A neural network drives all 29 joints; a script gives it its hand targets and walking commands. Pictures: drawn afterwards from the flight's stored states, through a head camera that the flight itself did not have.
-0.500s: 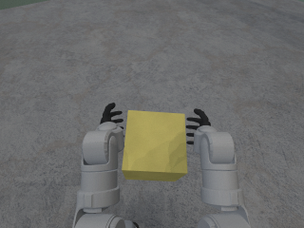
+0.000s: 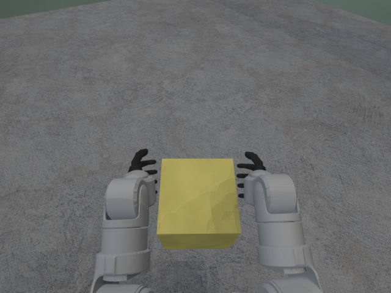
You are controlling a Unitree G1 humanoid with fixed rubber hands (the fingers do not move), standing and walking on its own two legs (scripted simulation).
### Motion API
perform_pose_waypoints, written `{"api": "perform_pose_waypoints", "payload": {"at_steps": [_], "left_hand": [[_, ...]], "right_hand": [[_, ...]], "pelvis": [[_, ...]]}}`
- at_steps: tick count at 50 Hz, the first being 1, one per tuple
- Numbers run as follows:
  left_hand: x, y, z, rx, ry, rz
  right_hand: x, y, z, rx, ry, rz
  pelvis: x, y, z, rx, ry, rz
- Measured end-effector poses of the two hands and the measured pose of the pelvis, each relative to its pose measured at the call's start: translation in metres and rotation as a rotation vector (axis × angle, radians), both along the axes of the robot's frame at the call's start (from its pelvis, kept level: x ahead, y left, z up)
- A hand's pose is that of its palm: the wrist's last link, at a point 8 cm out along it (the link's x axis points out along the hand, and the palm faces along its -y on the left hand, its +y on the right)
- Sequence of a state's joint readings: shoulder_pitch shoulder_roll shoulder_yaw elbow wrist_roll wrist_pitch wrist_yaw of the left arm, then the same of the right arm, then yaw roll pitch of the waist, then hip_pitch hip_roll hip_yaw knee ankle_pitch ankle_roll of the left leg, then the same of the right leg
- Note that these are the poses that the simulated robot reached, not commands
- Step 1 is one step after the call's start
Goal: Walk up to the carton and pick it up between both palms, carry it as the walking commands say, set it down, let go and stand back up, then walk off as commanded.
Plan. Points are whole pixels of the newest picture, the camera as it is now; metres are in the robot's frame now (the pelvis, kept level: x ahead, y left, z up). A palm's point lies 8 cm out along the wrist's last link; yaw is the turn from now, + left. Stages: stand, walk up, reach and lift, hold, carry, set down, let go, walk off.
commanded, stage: carry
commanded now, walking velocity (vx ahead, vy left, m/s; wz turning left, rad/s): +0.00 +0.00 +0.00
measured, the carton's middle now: (197, 206) +0.31 +0.01 -0.03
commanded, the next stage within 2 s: hold in 1.86 s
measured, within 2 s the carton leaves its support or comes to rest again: neither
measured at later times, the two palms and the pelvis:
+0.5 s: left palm (148, 218) +0.22 +0.10 +0.09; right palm (286, 230) +0.21 -0.13 +0.09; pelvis -0.08 -0.01 +0.00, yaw -1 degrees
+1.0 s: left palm (140, 209) +0.24 +0.12 +0.09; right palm (272, 218) +0.23 -0.12 +0.08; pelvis -0.07 +0.00 +0.00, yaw +0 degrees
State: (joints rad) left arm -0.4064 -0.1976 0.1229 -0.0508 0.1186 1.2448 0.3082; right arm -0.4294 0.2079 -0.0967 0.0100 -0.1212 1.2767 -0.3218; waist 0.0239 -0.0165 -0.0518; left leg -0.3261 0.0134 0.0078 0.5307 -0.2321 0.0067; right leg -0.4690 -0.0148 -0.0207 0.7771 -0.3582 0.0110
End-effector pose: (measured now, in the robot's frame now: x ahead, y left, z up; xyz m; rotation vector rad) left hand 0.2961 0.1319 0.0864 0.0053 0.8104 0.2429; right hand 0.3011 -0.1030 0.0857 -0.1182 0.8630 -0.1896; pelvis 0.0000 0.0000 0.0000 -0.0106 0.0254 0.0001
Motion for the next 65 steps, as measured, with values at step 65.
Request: {"api": "perform_pose_waypoints", "payload": {"at_steps": [65], "left_hand": [[-0.026, -0.023, -0.004, 0.002, -0.061, -0.078]], "right_hand": [[-0.040, -0.028, -0.012, 0.037, -0.061, -0.012]], "pelvis": [[-0.039, -0.010, -0.006, -0.001, 0.016, -0.002]]}}
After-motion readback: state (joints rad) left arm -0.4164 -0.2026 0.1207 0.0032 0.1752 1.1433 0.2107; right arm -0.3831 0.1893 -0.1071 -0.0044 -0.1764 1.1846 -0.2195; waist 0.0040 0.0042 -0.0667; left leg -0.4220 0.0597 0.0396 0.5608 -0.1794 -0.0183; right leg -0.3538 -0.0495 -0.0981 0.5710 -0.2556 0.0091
